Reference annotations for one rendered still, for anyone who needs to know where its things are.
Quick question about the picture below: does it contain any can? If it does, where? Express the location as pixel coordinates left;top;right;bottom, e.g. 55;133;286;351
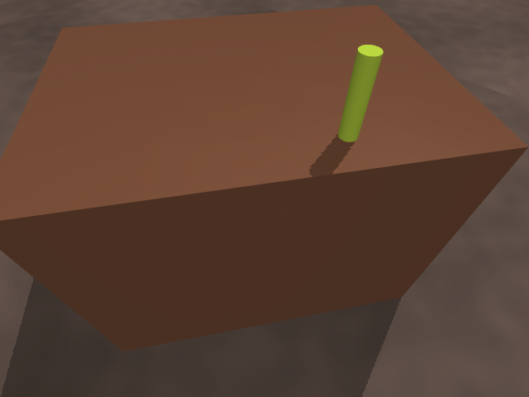
338;45;384;142

